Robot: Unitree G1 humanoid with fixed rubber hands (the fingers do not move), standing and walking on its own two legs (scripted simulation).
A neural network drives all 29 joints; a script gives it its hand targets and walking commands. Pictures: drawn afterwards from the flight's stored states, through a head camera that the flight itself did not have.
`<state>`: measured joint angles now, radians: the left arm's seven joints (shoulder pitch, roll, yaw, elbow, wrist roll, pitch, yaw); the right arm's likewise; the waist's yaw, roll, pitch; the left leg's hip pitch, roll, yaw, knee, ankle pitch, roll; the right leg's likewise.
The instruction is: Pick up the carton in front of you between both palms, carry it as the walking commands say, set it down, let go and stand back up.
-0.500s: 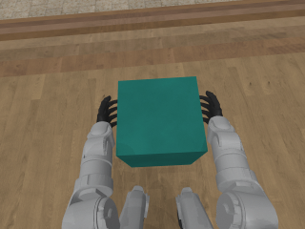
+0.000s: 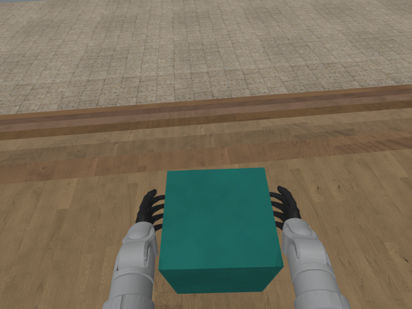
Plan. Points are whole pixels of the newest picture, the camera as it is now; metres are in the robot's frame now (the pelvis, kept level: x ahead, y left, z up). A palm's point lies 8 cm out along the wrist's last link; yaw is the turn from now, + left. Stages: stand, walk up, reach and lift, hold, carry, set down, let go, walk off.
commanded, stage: reach and lift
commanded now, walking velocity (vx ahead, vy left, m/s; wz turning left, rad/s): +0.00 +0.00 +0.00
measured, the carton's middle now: (217, 235) +0.32 +0.00 -0.08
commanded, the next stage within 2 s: hold in 1.18 s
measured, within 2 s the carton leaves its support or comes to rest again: neither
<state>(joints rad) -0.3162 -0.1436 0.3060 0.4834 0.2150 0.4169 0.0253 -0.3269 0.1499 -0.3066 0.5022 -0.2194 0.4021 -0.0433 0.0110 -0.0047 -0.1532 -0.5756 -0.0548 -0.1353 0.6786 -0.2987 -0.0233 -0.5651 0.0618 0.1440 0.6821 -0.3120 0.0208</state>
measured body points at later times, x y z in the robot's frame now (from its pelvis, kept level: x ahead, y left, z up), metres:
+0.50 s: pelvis -0.01 +0.00 +0.02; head -0.03 +0.00 +0.47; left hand +0.30 +0.15 +0.04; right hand +0.30 -0.15 +0.04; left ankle +0.02 +0.13 -0.72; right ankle +0.01 -0.13 -0.72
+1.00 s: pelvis +0.01 +0.00 +0.03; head -0.02 +0.00 +0.48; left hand +0.31 +0.15 +0.05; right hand +0.31 -0.15 +0.05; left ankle +0.02 +0.13 -0.72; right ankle +0.01 -0.13 -0.72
